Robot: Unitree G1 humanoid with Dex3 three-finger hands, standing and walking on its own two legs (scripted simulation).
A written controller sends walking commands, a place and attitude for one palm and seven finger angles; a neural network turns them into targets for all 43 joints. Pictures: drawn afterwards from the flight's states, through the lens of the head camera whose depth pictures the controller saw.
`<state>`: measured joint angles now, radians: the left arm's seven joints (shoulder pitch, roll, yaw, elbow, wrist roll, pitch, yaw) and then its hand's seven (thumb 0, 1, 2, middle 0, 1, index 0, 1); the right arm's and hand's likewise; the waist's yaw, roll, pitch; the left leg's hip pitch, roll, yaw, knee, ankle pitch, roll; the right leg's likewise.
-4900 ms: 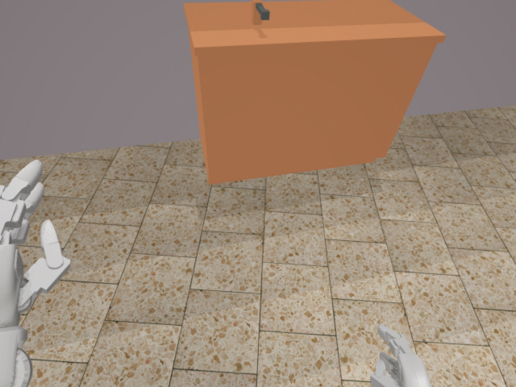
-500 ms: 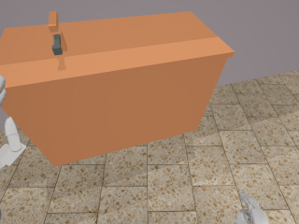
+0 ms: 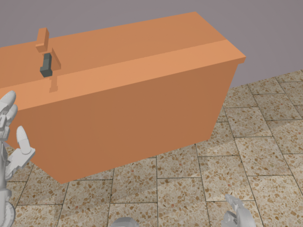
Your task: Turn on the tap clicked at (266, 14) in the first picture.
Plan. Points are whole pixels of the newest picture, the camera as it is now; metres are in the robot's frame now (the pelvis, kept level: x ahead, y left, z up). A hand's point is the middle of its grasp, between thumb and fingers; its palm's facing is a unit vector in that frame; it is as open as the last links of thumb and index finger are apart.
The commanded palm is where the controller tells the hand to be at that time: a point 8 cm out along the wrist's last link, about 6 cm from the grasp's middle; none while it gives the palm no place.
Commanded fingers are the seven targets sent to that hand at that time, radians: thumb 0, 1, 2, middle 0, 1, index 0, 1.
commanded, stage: take the last steps up to it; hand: left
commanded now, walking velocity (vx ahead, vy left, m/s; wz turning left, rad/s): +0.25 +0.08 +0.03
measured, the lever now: (46, 71) +0.56 +0.41 +0.09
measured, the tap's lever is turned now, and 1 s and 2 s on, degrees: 0 0 0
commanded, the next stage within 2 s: come to a stop and stand still in 0.56 s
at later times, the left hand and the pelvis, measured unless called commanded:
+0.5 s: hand (34, 107) +0.32 +0.27 +0.19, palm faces +0.41 -0.83 -0.38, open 7.4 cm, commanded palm +0.25 +0.32 +0.18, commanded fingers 0.00 0.90 0.90 -0.20 -0.30 -0.20 -0.30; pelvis +0.09 +0.04 +0.00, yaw +0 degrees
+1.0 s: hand (58, 102) +0.34 +0.23 +0.18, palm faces +0.35 -0.81 -0.47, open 7.4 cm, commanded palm +0.27 +0.29 +0.18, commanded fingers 0.00 0.90 0.90 -0.20 -0.30 -0.20 -0.30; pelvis +0.12 +0.00 +0.01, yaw +0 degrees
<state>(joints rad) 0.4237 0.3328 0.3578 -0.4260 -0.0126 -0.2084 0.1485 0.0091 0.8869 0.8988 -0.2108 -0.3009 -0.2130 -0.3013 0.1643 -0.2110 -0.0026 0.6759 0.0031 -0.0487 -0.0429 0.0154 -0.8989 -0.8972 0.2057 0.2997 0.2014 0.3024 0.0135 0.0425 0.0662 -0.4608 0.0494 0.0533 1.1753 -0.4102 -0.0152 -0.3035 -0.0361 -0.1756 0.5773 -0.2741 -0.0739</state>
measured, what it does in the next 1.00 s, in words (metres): walks ahead: left foot, then right foot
